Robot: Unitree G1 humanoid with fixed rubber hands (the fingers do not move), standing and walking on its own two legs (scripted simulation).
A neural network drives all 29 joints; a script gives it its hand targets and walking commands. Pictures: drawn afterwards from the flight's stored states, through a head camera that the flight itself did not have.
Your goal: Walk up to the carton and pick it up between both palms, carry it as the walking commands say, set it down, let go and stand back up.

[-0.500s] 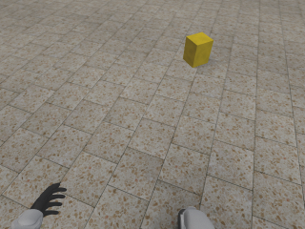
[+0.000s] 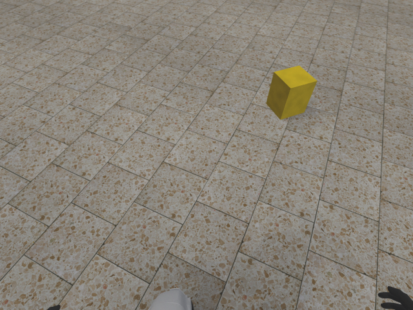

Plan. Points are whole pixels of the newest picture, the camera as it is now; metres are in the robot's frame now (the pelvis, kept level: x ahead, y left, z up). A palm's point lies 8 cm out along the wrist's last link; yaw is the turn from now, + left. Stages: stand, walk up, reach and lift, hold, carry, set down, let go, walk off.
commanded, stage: walk up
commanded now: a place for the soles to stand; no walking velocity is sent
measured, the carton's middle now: (289, 93) +1.52 -0.44 -0.61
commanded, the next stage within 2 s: none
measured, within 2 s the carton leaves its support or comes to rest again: neither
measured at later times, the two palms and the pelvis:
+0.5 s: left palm (136, 165) +0.41 +0.23 -0.03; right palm out of the picture +0.31 -0.44 -0.08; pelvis +0.27 -0.10 +0.02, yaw -3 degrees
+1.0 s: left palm (175, 125) +0.61 +0.17 -0.08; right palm (412, 144) +0.55 -0.49 -0.04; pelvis +0.50 -0.15 +0.02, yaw -3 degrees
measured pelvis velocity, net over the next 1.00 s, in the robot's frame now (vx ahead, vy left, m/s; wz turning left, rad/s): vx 0.50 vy -0.15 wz -0.05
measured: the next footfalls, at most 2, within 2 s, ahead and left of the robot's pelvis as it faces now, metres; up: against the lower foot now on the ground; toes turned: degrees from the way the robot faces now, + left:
right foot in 0.36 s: +0.35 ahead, -0.20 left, +0.00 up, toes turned -9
left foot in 0.80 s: +0.58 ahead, -0.03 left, +0.00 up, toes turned +7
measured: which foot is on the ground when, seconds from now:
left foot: down 0.00-0.38, up 0.40-0.78, down 0.80-1.00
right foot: up 0.00-0.34, down 0.36-0.78, up 0.80-1.00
